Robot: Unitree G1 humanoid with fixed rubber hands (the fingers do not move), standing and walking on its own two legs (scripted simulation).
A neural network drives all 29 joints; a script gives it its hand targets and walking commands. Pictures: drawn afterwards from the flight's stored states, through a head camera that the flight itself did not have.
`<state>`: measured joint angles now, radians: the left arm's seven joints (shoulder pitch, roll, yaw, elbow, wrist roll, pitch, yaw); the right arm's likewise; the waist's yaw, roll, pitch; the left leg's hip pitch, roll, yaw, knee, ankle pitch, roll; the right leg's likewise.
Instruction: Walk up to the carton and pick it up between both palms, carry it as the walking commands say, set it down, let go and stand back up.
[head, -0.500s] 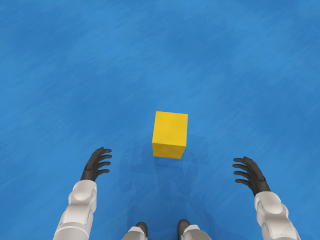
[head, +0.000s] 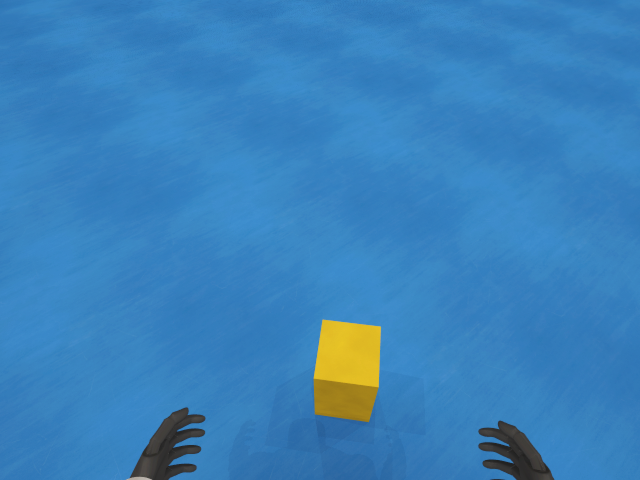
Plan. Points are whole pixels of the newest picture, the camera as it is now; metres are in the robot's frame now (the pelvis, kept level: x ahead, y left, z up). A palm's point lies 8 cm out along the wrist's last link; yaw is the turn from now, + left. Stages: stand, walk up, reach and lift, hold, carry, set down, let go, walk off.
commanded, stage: let go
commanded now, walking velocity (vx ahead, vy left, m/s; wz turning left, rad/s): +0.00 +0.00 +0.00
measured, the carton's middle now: (346, 372) +0.55 -0.04 -0.64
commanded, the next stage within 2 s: stand in 0.34 s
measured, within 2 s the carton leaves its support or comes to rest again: neither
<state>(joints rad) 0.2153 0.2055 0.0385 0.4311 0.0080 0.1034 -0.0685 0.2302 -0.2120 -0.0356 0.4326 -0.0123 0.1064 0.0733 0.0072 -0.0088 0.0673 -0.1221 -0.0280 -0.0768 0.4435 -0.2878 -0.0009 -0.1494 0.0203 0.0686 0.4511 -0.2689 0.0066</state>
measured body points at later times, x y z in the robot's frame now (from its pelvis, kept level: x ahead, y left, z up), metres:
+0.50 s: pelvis -0.01 +0.00 -0.01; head -0.01 -0.01 +0.44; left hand +0.15 +0.26 -0.09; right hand +0.15 -0.27 -0.09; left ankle -0.03 +0.12 -0.74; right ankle -0.01 -0.12 -0.74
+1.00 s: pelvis -0.01 -0.01 -0.01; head +0.00 -0.01 +0.44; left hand +0.11 +0.27 -0.11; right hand +0.12 -0.28 -0.11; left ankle -0.03 +0.12 -0.74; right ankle -0.01 -0.12 -0.74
